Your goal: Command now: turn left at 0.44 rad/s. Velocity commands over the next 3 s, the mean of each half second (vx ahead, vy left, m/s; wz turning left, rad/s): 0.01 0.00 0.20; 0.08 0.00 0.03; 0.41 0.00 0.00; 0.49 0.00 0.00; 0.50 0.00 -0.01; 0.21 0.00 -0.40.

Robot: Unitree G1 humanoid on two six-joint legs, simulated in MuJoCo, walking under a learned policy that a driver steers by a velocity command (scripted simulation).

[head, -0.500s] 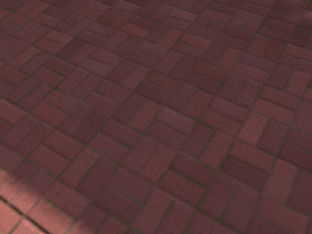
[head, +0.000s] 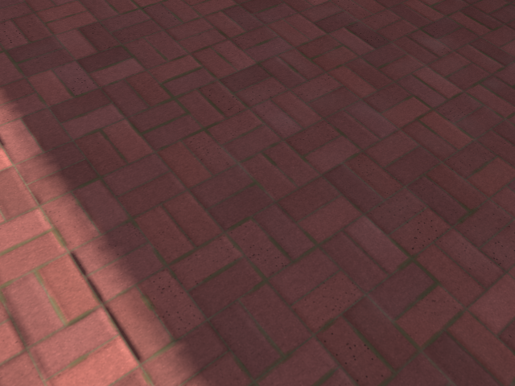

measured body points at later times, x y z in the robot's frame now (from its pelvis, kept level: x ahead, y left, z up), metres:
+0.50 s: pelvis +0.00 -0.03 +0.00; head +0.01 -0.04 +0.45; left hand +0.11 +0.23 -0.11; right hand +0.11 -0.28 -0.13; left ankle +0.00 +0.09 -0.74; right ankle +0.00 -0.12 -0.74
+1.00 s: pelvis +0.03 -0.01 +0.00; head +0.02 -0.01 +0.45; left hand +0.02 +0.25 -0.15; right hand +0.09 -0.27 -0.14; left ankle +0.01 +0.08 -0.73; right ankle +0.00 -0.12 -0.74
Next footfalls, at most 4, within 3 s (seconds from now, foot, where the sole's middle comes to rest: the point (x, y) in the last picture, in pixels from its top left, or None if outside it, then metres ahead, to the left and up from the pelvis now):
0.26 right None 0.04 -0.12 -0.78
1.48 right None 0.42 -0.07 -0.78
2.02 left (210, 292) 0.72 0.11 -0.78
2.58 right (267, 208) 1.03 -0.05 -0.78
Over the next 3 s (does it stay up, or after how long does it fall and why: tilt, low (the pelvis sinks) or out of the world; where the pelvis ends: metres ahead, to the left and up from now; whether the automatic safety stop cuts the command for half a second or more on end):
stays up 0.96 0.00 0.00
